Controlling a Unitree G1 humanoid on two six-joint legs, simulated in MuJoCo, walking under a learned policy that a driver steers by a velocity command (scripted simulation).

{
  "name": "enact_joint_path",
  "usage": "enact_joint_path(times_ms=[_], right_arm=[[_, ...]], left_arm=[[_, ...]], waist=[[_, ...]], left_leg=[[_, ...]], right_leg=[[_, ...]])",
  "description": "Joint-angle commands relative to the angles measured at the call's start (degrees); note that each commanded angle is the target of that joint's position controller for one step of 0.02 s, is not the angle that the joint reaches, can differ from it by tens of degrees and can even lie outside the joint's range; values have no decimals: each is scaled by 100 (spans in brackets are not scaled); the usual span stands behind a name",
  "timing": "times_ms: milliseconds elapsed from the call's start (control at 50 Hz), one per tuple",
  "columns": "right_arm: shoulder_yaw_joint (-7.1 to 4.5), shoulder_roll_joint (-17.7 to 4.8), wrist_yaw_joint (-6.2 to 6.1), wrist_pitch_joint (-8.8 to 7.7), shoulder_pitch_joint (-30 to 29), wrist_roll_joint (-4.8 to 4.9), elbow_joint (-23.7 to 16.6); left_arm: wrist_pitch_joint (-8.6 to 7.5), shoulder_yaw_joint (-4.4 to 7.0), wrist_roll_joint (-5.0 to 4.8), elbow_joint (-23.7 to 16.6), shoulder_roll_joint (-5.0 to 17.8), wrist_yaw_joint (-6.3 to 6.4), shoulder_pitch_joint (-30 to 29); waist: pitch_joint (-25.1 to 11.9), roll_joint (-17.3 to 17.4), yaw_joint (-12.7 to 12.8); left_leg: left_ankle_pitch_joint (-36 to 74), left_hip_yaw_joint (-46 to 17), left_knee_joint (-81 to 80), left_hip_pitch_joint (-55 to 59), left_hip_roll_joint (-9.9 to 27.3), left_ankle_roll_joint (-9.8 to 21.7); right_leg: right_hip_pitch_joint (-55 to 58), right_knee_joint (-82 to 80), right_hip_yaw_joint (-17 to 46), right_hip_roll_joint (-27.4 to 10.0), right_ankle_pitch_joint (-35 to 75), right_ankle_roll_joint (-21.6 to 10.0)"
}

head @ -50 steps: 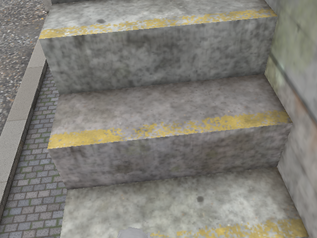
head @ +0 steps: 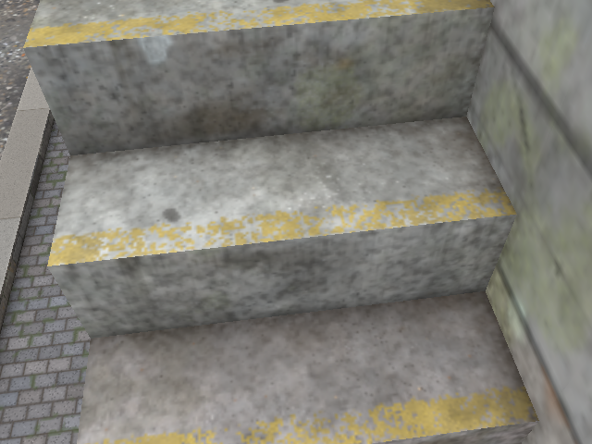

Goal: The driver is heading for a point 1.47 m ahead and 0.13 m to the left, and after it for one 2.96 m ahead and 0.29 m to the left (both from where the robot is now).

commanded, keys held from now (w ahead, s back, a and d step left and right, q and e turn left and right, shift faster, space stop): no key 0.88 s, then w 0.12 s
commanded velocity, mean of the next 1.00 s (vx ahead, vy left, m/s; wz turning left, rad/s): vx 0.02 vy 0.00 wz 0.00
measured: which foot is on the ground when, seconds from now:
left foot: down 0.00-1.00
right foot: down 0.00-1.00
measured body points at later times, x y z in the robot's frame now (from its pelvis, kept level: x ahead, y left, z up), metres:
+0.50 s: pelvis -0.05 +0.01 +0.00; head -0.02 +0.01 +0.45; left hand -0.01 +0.26 -0.15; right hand -0.01 -0.23 -0.15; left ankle -0.04 +0.15 -0.74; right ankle -0.03 -0.15 -0.74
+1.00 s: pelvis -0.05 +0.01 +0.00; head -0.04 +0.01 +0.45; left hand -0.04 +0.26 -0.15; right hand -0.02 -0.23 -0.15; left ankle -0.04 +0.15 -0.74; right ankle -0.03 -0.14 -0.74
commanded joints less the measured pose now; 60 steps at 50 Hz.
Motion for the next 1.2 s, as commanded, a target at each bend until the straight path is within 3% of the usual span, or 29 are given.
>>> enact_joint_path(times_ms=[20,160,180,200,280,300,400,500,880,920,980,1040,1140,1180,1200], right_arm=[[-130,-461,2,-27,185,-25,-253],[-162,-496,-58,-88,383,1,-192],[-153,-582,-49,-112,434,41,-232],[-151,-575,-44,-125,476,43,-201],[-123,-537,-54,-136,624,16,-137],[-130,-636,-61,-159,533,-27,-180],[-105,-611,-71,-235,624,6,-131],[-83,-584,-61,-240,757,3,-72],[-45,-627,-42,-270,680,15,-5],[-19,-545,-31,-267,737,4,85],[-49,-659,-46,-331,706,39,112],[-52,-679,-53,-448,667,31,86],[-41,-769,-15,-526,514,54,11],[-28,-760,10,-549,574,62,32],[27,-730,59,-592,554,-20,15]], left_arm=[[-47,115,3,-54,596,40,385],[-5,116,42,-36,621,104,325],[9,167,21,25,770,56,305],[16,175,26,39,765,33,294],[63,184,25,140,711,82,286],[96,218,-48,122,838,63,206],[160,227,31,193,750,72,245],[178,230,-5,289,748,78,287],[132,225,-14,521,794,27,301],[150,206,-19,637,756,46,361],[210,296,-59,577,1033,107,192],[186,304,-100,439,1024,129,90],[39,208,-88,328,866,108,115],[3,183,-107,338,894,80,174],[-7,177,-136,346,898,80,292]], waist=[[-345,-25,-38],[-108,62,-41],[1,-18,-99],[22,-16,-93],[66,28,-85],[174,-100,-74],[201,-81,-39],[284,-64,-40],[221,-106,-35],[181,-147,-68],[394,-427,-110],[441,-321,-126],[275,80,-74],[195,60,-89],[25,30,-88]], left_leg=[[2409,-165,-239,215,272,378],[2172,-171,-380,51,262,417],[1904,-195,-392,20,257,476],[1792,-203,-423,-16,253,486],[1421,-189,-482,-128,225,483],[1411,-203,-423,-279,237,480],[962,-248,-486,-441,220,527],[592,-260,-537,-507,184,544],[640,-278,-520,-472,175,562],[-79,-258,-584,-455,111,626],[-1100,-217,-389,-871,-1,810],[-895,-324,-407,-900,47,894],[-770,-581,-524,-633,127,995],[-437,-522,-445,-556,95,1000],[-315,-453,-268,-459,33,980]], right_leg=[[294,-189,177,-329,2285,-554],[166,-319,135,-324,1560,-475],[85,-377,165,-332,1488,-441],[75,-395,150,-328,1381,-428],[43,-496,133,-320,940,-379],[55,-484,146,-296,904,-380],[-37,-573,138,-285,422,-371],[-158,-619,180,-292,13,-387],[-160,-701,234,-305,152,-435],[-232,-855,277,-280,-716,-518],[-512,-932,556,-366,-1890,-862],[-614,-842,640,-388,-1635,-993],[-721,-495,287,-124,-798,-978],[-573,-408,259,-109,-479,-1022],[-520,-361,266,-168,-438,-1052]])
Keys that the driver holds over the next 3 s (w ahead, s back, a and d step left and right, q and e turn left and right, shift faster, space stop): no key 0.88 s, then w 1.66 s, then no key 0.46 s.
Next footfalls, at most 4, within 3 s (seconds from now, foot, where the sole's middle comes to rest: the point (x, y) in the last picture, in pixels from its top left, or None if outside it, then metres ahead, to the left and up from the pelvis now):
1.94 right None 0.19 -0.04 -0.57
2.50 left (165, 388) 0.46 0.24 -0.37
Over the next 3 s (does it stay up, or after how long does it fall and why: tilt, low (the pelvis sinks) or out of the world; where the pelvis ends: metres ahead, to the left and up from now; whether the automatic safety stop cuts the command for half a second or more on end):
stays up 0.49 0.04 0.42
